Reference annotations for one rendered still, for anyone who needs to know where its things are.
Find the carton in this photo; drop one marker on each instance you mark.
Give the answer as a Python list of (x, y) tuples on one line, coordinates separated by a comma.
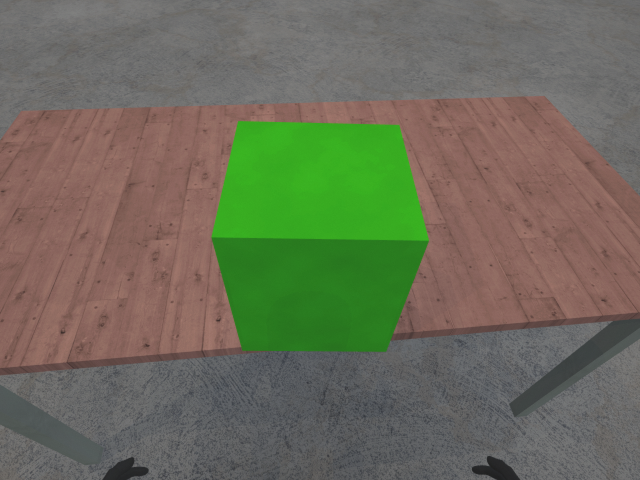
[(319, 235)]

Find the robot right hand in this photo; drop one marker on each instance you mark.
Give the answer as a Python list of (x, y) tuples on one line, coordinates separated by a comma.
[(497, 469)]

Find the table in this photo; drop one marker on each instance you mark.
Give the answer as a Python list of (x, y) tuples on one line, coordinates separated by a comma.
[(106, 219)]

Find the robot left hand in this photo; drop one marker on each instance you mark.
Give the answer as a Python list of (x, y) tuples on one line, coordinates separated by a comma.
[(123, 470)]

